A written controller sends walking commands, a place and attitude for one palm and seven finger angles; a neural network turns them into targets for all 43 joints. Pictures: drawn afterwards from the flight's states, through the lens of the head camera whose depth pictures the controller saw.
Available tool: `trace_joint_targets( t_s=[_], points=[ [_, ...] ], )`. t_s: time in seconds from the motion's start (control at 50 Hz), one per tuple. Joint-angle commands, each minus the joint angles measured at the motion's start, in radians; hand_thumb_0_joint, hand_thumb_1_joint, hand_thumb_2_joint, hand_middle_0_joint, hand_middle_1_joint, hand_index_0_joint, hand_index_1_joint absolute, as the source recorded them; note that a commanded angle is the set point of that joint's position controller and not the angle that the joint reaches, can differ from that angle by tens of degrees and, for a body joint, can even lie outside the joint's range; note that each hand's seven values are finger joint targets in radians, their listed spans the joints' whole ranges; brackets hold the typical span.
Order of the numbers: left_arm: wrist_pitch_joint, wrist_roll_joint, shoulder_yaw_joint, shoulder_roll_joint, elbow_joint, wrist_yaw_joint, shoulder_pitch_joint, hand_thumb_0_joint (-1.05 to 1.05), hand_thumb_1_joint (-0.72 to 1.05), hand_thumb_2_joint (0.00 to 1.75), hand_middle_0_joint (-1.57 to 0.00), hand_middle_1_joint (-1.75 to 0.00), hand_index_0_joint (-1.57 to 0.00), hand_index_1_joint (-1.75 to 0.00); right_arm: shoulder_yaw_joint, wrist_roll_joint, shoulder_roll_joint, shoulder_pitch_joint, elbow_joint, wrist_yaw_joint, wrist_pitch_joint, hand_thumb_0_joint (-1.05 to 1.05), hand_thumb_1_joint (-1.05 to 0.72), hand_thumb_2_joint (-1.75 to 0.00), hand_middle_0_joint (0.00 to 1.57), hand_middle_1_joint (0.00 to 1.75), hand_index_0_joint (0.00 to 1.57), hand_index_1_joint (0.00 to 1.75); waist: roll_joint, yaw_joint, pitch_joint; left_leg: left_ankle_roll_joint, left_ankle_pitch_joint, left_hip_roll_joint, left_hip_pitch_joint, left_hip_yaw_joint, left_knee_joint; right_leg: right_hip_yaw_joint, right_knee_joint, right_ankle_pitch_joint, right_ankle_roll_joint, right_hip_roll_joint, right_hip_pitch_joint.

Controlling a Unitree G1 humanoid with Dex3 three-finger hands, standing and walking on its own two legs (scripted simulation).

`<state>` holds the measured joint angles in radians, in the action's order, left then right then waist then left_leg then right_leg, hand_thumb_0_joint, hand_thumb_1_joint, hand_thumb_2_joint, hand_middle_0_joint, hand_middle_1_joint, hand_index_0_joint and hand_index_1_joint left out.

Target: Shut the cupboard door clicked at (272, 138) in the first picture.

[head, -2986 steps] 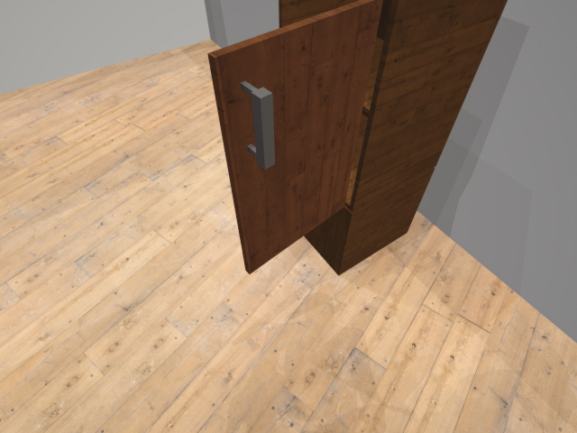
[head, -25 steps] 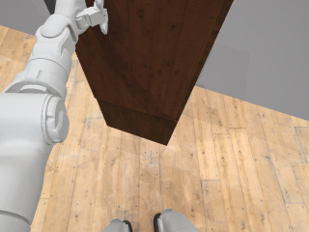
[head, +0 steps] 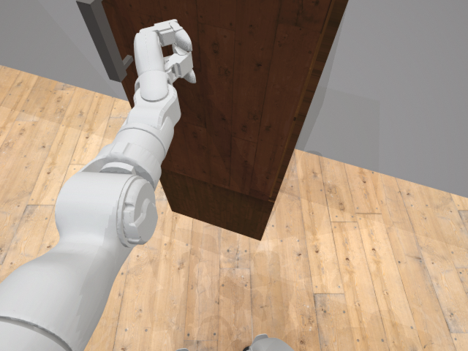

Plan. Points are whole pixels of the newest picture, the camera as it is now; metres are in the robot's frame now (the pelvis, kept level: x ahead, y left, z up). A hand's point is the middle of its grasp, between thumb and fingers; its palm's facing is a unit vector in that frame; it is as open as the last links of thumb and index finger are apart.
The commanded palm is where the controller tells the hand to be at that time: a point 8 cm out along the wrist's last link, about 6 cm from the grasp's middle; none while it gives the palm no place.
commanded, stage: pull the fist back off the door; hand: left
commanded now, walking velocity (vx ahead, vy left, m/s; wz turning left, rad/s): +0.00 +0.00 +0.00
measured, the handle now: (111, 35) +0.63 +0.12 +0.16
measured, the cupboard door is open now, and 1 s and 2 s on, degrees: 0 0 0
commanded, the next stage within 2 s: draw the hand back to the body in 0.50 s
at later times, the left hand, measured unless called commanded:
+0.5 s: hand (190, 90) +0.48 +0.00 +0.16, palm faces +0.04 -1.00 +0.00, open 3.1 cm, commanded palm +0.45 +0.06 +0.16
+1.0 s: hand (129, 138) +0.39 +0.08 +0.17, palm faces +0.06 -1.00 +0.01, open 3.1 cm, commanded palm +0.35 +0.13 +0.18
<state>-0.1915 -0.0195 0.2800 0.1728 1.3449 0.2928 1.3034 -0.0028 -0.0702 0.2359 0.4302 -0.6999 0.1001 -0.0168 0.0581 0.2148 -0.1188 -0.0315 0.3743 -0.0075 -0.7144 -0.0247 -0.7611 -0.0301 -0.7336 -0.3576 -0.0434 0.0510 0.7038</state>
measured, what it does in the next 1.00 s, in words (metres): stands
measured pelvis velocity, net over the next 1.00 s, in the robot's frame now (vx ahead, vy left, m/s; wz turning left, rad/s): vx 0.00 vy -0.01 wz -0.01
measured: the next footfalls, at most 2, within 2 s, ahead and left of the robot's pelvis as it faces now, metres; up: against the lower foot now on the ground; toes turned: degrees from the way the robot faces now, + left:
none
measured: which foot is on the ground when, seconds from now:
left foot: down 0.00-1.00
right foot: down 0.00-1.00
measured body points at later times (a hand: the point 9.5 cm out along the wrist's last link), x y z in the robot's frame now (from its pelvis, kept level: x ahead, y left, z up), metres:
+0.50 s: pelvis +0.00 -0.01 +0.02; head +0.05 -0.03 +0.46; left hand +0.47 +0.05 +0.16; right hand +0.05 -0.27 -0.12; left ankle -0.02 +0.10 -0.71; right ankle -0.01 -0.09 -0.71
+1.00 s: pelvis +0.00 -0.01 +0.03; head +0.00 -0.04 +0.48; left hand +0.38 +0.14 +0.17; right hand +0.09 -0.26 -0.10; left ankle -0.02 +0.10 -0.71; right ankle -0.01 -0.09 -0.71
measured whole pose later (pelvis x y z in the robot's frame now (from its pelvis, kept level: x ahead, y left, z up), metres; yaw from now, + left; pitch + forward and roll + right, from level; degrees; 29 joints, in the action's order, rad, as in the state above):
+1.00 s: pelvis +0.00 -0.01 +0.03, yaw +0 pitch +3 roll +0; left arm -0.06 0.14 0.07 0.09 0.44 0.11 0.46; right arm 0.01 0.05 0.26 0.32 -0.66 -0.01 0.00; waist 0.05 0.02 -0.06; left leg -0.02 0.30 0.00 -0.30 -0.03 -0.55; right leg -0.01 -0.55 -0.29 -0.06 0.06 0.31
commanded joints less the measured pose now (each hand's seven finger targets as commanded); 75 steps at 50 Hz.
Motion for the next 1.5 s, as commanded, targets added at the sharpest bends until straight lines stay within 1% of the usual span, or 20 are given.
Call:
trace_joint_targets(
  t_s=[0.0,0.08,0.1,0.18,0.2,0.28,0.38,0.4,0.46,0.58,0.68,0.76,0.86,0.92,0.96,1.1,1.12,1.22,1.34,1.48],
  points=[
    [-0.147,0.007,0.016,0.202,-0.324,0.008,0.503,0.0,0.9,0.9,-1.3,-1.5,-1.3,-1.5,0.061,0.004,0.169,0.172,0.058,-0.023,-0.019,0.0,-0.9,-0.9,0.2,0.3,0.2,0.3,-0.068,-0.015,-0.464,-0.003,-0.365,-0.016,0.294,0.033,0.051,0.021,0.083,0.469,0.037,0.001,-0.273],
    [-0.164,-0.027,-0.047,0.139,-0.291,-0.002,0.354,0.0,0.9,0.9,-1.3,-1.5,-1.3,-1.5,0.072,0.015,0.169,0.161,0.057,-0.016,-0.021,0.0,-0.9,-0.9,0.2,0.3,0.2,0.3,-0.11,-0.02,-0.416,-0.007,-0.344,-0.016,0.293,0.016,0.062,0.023,0.096,0.469,0.038,-0.002,-0.278],
    [-0.147,-0.016,-0.085,0.087,-0.291,-0.011,0.343,0.0,0.9,0.9,-1.3,-1.5,-1.3,-1.5,0.074,0.018,0.165,0.151,0.059,-0.016,-0.017,0.0,-0.9,-0.9,0.2,0.3,0.2,0.3,-0.102,-0.018,-0.397,-0.006,-0.337,-0.017,0.299,0.011,0.069,0.021,0.105,0.467,0.039,-0.002,-0.277],
    [-0.108,0.044,-0.079,0.076,-0.389,-0.035,0.347,0.0,0.9,0.9,-1.3,-1.5,-1.3,-1.5,0.073,0.038,0.162,0.123,0.073,-0.032,-0.002,0.0,-0.9,-0.9,0.2,0.3,0.2,0.3,-0.084,-0.041,-0.411,-0.008,-0.355,-0.023,0.349,0.007,0.092,0.026,0.129,0.501,0.037,-0.005,-0.332],
    [-0.112,0.06,-0.117,0.025,-0.432,-0.042,0.339,0.0,0.9,0.9,-1.3,-1.5,-1.3,-1.5,0.074,0.038,0.152,0.104,0.078,-0.035,-0.006,0.0,-0.9,-0.9,0.2,0.3,0.2,0.3,-0.079,-0.043,-0.407,-0.009,-0.359,-0.024,0.365,0.003,0.093,0.026,0.135,0.51,0.039,-0.002,-0.336],
    [-0.148,0.061,-0.136,0.016,-0.568,-0.04,0.265,0.0,0.9,0.9,-1.3,-1.5,-1.3,-1.5,0.072,0.045,0.142,0.072,0.079,-0.041,-0.026,0.0,-0.9,-0.9,0.2,0.3,0.2,0.3,-0.051,-0.068,-0.428,-0.008,-0.403,-0.023,0.421,0.004,0.096,0.023,0.127,0.546,0.035,-0.005,-0.356],
    [-0.089,0.056,-0.163,-0.01,-0.593,-0.027,0.155,0.0,0.9,0.9,-1.3,-1.5,-1.3,-1.5,0.068,0.059,0.136,0.019,0.087,-0.049,-0.024,0.0,-0.9,-0.9,0.2,0.3,0.2,0.3,-0.101,-0.088,-0.373,-0.008,-0.362,-0.025,0.4,-0.003,0.13,0.026,0.149,0.526,0.039,-0.014,-0.393],
    [-0.073,0.065,-0.198,-0.055,-0.602,-0.026,0.145,0.0,0.9,0.9,-1.3,-1.5,-1.3,-1.5,0.067,0.058,0.129,0.001,0.093,-0.051,-0.023,0.0,-0.9,-0.9,0.2,0.3,0.2,0.3,-0.113,-0.085,-0.34,-0.01,-0.342,-0.026,0.398,-0.006,0.134,0.028,0.161,0.514,0.042,-0.013,-0.387],
    [-0.056,0.076,-0.158,0.001,-0.585,-0.008,0.212,0.0,0.9,0.9,-1.3,-1.5,-1.3,-1.5,0.06,0.061,0.132,-0.015,0.078,-0.067,-0.019,0.0,-0.9,-0.9,0.2,0.3,0.2,0.3,-0.17,-0.068,-0.293,-0.014,-0.285,-0.026,0.377,-0.005,0.146,0.042,0.187,0.469,0.052,-0.022,-0.393],
    [-0.092,0.055,-0.149,0.015,-0.488,-0.011,0.258,0.0,0.9,0.9,-1.3,-1.5,-1.3,-1.5,0.045,0.057,0.122,-0.037,0.067,-0.069,-0.03,0.0,-0.9,-0.9,0.2,0.3,0.2,0.3,-0.134,-0.065,-0.307,-0.01,-0.257,-0.033,0.362,0.002,0.139,0.051,0.167,0.448,0.051,-0.034,-0.369],
    [-0.085,0.076,-0.06,0.08,-0.518,-0.064,-0.054,0.0,0.9,0.9,-1.3,-1.5,-1.3,-1.5,0.045,0.068,0.128,-0.055,0.13,-0.064,-0.018,0.0,-0.9,-0.9,0.2,0.3,0.2,0.3,-0.17,-0.158,-0.386,-0.008,-0.322,-0.034,0.335,-0.016,0.161,0.056,0.15,0.573,0.049,-0.042,-0.513],
    [-0.05,0.094,-0.095,0.061,-0.745,-0.121,-0.212,0.0,0.9,0.9,-1.3,-1.5,-1.3,-1.5,0.05,0.088,0.127,-0.098,0.186,-0.069,-0.007,0.0,-0.9,-0.9,0.2,0.3,0.2,0.3,-0.192,-0.181,-0.352,-0.014,-0.346,-0.028,0.375,-0.029,0.185,0.057,0.177,0.643,0.063,-0.045,-0.567],
    [0.009,0.133,-0.203,0.013,-1.095,-0.179,-0.244,0.0,0.9,0.9,-1.3,-1.5,-1.3,-1.5,0.048,0.115,0.111,-0.186,0.216,-0.098,-0.025,0.0,-0.9,-0.9,0.2,0.3,0.2,0.3,-0.113,-0.175,-0.292,-0.022,-0.331,-0.014,0.502,-0.028,0.216,0.049,0.235,0.523,0.055,-0.034,-0.534],
    [0.052,0.155,-0.22,0.008,-1.238,-0.196,-0.317,0.0,0.9,0.9,-1.3,-1.5,-1.3,-1.5,0.04,0.121,0.102,-0.232,0.216,-0.117,-0.046,0.0,-0.9,-0.9,0.2,0.3,0.2,0.3,-0.04,-0.194,-0.292,-0.019,-0.34,-0.01,0.573,-0.015,0.238,0.034,0.252,0.461,0.036,-0.027,-0.525],
    [0.094,0.169,-0.195,0.037,-1.25,-0.205,-0.425,0.0,0.9,0.9,-1.3,-1.5,-1.3,-1.5,0.034,0.123,0.107,-0.253,0.215,-0.13,-0.051,0.0,-0.9,-0.9,0.2,0.3,0.2,0.3,-0.117,-0.202,-0.245,-0.022,-0.323,-0.006,0.568,-0.008,0.254,0.032,0.276,0.43,0.045,-0.029,-0.531],
    [0.242,0.19,-0.165,0.075,-1.336,-0.25,-0.642,0.0,0.9,0.9,-1.16,-1.35,-1.16,-1.35,-0.005,0.134,0.099,-0.366,0.25,-0.15,-0.031,0.0,-0.9,-0.9,0.2,0.3,0.2,0.3,-0.112,-0.237,-0.101,-0.014,-0.234,-0.012,0.56,0.004,0.31,0.027,0.33,0.274,0.034,-0.042,-0.528],
    [0.17,0.122,-0.221,0.137,-1.425,-0.245,-0.712,0.0,0.9,0.9,-1.13,-1.32,-1.13,-1.32,-0.01,0.118,0.08,-0.376,0.253,-0.15,-0.029,0.0,-0.9,-0.9,0.2,0.3,0.2,0.3,-0.083,-0.217,-0.026,-0.012,-0.218,-0.01,0.553,0.02,0.348,0.064,0.365,0.267,0.052,-0.068,-0.502],
    [0.1,0.1,-0.2,0.167,-1.585,-0.244,-0.898,0.0,0.9,0.9,-1.0,-1.17,-1.0,-1.17,-0.016,0.105,0.077,-0.382,0.271,-0.147,-0.001,0.0,-0.9,-0.9,0.2,0.3,0.2,0.3,-0.063,-0.229,-0.067,-0.009,-0.29,0.003,0.633,0.028,0.388,0.037,0.376,0.308,0.033,-0.053,-0.583],
    [0.097,0.084,-0.176,0.185,-1.735,-0.231,-1.062,0.0,0.9,0.9,-0.83,-0.99,-0.83,-0.99,-0.017,0.092,0.074,-0.387,0.276,-0.15,0.005,0.0,-0.9,-0.9,0.2,0.3,0.2,0.3,0.01,-0.231,-0.054,0.001,-0.372,0.01,0.683,0.038,0.403,0.023,0.387,0.36,0.021,-0.048,-0.614],
    [0.09,0.084,-0.069,0.256,-1.816,-0.213,-1.276,0.0,0.9,0.9,-0.64,-0.78,-0.64,-0.78,-0.015,0.085,0.079,-0.402,0.276,-0.158,0.003,0.0,-0.9,-0.9,0.2,0.3,0.2,0.3,-0.013,-0.253,-0.03,0.007,-0.39,0.012,0.668,0.049,0.414,0.015,0.396,0.35,0.02,-0.05,-0.635]
  ],
)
